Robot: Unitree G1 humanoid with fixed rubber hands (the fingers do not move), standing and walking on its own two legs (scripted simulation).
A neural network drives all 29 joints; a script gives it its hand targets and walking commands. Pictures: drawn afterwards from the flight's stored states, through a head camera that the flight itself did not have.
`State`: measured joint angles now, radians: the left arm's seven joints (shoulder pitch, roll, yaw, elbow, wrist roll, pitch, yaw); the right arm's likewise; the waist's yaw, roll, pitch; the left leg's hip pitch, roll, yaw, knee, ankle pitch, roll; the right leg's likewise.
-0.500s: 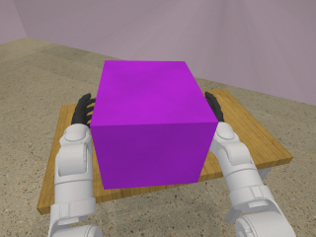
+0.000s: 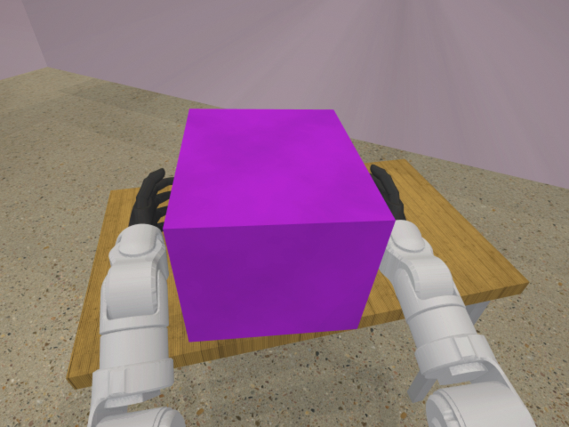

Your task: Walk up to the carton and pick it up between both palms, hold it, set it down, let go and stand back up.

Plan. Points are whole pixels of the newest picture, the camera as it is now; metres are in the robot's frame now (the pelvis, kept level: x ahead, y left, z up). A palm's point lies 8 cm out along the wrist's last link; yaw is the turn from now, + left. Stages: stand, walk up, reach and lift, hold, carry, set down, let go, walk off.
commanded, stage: hold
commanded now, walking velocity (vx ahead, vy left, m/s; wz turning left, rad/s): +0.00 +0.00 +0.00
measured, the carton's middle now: (269, 213) +0.40 +0.01 +0.15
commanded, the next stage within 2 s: set down in 1.62 s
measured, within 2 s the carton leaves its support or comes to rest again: neither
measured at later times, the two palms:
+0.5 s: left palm (149, 229) +0.35 +0.17 +0.18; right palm (389, 222) +0.35 -0.16 +0.17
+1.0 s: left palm (145, 229) +0.35 +0.17 +0.18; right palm (386, 219) +0.36 -0.15 +0.17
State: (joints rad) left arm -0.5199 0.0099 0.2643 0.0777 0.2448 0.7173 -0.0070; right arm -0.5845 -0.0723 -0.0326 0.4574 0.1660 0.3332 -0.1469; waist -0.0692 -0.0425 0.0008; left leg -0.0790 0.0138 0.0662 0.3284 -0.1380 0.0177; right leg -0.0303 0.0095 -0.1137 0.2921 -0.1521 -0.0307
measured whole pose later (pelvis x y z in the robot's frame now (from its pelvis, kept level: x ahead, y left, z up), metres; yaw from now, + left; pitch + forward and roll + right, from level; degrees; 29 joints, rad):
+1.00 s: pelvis +0.00 +0.00 +0.00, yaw +0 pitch -7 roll +0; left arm -0.53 0.01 0.28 0.10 0.25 0.71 -0.02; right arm -0.60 -0.07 -0.04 0.47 0.16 0.33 -0.15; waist -0.07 -0.04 0.01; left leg -0.07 0.01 0.06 0.32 -0.13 0.02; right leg -0.02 0.01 -0.12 0.29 -0.15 -0.03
